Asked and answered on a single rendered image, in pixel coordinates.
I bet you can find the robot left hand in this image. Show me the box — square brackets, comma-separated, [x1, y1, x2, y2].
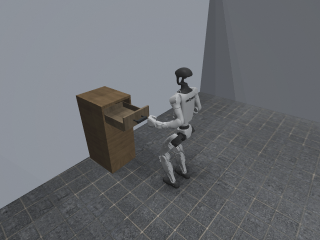
[147, 115, 157, 127]

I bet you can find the handle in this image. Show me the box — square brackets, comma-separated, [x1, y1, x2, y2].
[133, 115, 148, 124]

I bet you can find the drawer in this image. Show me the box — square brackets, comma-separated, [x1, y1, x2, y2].
[103, 101, 149, 132]

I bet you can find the cabinet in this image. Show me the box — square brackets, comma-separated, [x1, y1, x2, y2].
[76, 86, 136, 174]

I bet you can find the robot left upper arm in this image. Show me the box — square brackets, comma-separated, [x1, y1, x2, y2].
[169, 93, 185, 127]

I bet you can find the robot right upper arm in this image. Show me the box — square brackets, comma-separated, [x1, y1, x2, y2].
[190, 87, 202, 112]

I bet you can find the robot left forearm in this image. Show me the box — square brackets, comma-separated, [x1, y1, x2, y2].
[154, 119, 182, 130]

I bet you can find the right robot thigh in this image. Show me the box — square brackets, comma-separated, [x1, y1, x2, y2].
[173, 124, 195, 153]

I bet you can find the robot right shin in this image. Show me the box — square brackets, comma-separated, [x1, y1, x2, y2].
[173, 144, 187, 174]

